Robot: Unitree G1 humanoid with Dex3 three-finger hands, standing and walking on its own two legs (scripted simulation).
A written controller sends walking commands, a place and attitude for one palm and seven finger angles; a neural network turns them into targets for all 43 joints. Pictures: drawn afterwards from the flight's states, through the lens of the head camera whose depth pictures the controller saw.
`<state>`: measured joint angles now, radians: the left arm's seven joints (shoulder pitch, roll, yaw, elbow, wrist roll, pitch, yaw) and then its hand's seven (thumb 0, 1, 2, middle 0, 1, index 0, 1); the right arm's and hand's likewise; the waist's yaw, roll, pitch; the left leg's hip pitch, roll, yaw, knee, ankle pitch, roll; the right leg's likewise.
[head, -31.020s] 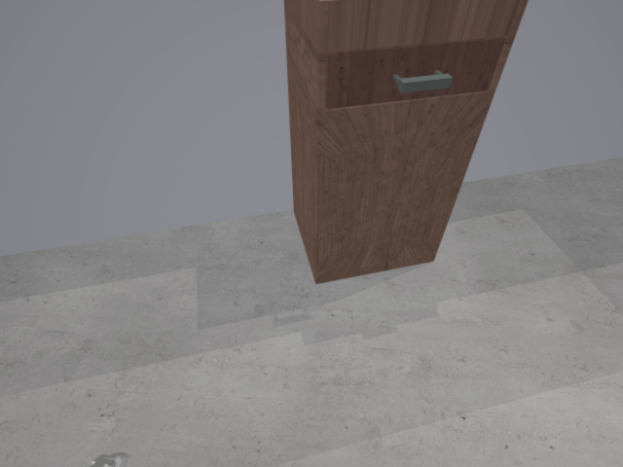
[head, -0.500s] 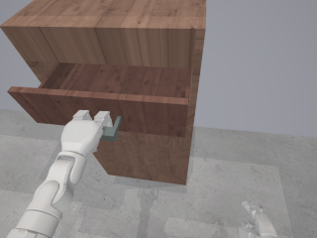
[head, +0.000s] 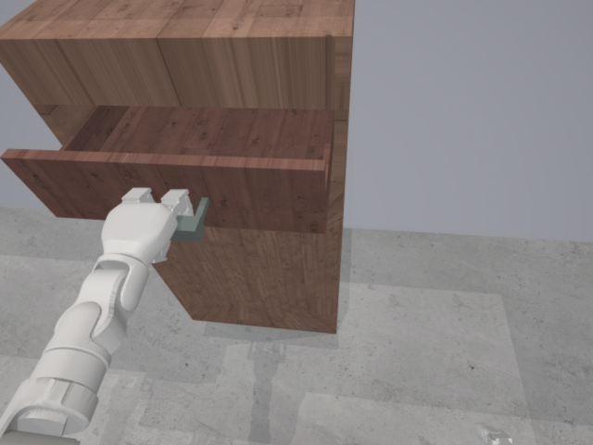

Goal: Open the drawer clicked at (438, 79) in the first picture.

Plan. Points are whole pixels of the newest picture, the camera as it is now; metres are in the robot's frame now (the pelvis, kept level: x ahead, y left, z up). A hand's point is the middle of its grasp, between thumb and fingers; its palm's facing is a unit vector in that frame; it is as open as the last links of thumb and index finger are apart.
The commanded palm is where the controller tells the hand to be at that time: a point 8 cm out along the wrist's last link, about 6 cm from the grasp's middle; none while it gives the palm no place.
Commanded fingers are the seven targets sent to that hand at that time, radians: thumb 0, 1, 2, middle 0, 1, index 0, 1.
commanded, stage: pull the drawer open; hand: left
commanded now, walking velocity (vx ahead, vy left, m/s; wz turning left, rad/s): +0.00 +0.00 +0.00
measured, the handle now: (161, 214) +0.41 +0.23 +0.08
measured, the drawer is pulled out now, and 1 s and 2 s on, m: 0.12 0.19 0.29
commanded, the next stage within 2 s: none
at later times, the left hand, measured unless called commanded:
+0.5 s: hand (157, 248) +0.36 +0.23 +0.05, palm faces -0.01 -0.03 -1.00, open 5.7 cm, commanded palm +0.32 +0.25 +0.11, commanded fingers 0.00 0.90 0.90 -0.40 -1.35 -0.40 -1.35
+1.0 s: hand (141, 289) +0.30 +0.24 +0.05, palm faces +0.03 -0.08 -1.00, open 5.8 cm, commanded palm +0.28 +0.26 +0.11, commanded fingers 0.00 0.90 0.90 -0.40 -1.35 -0.40 -1.35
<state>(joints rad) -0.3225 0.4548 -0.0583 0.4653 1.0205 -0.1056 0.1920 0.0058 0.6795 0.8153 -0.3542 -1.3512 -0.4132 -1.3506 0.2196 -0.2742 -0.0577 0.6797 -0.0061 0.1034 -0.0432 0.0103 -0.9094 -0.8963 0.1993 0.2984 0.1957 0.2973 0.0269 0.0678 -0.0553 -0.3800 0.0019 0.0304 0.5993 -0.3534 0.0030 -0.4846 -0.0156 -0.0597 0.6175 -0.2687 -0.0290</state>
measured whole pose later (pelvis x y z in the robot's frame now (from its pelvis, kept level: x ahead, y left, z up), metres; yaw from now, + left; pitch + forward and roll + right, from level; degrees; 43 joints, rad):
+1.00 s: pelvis +0.04 +0.02 +0.00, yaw -1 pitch +8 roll +0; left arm 0.22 0.45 -0.06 -0.13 0.99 -0.04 0.24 0.03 0.67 0.78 -0.34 -1.35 -0.41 -1.35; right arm 0.10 -0.26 -0.02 0.59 -0.01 0.08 0.00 0.01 -0.91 -0.90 0.20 0.30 0.19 0.30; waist 0.07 0.08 -0.06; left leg -0.31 0.00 0.05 0.57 -0.40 0.02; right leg -0.42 -0.01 -0.03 0.59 -0.31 0.00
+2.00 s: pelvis +0.02 +0.01 +0.00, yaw -3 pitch +7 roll +0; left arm 0.63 0.46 0.03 -0.33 0.96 -0.07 0.33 -0.01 0.67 0.76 -0.32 -1.35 -0.41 -1.35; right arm 0.11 -0.25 -0.01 0.57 -0.02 0.09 0.01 0.01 -0.91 -0.90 0.20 0.30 0.19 0.30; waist 0.07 0.09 -0.08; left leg -0.34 0.01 0.08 0.64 -0.42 0.01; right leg -0.47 0.00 -0.01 0.66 -0.31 -0.01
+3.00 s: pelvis -0.01 +0.00 +0.00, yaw -1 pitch +3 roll +0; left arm 0.42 0.48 0.05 -0.18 0.94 -0.12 0.28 0.00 -0.42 0.33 -0.36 -1.24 -0.35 -1.23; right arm 0.09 -0.26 -0.01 0.62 -0.02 0.08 -0.06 0.01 -0.91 -0.90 0.20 0.30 0.20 0.30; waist 0.09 0.07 -0.02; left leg -0.32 0.01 0.04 0.63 -0.37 0.00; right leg -0.42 0.00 -0.04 0.63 -0.27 -0.03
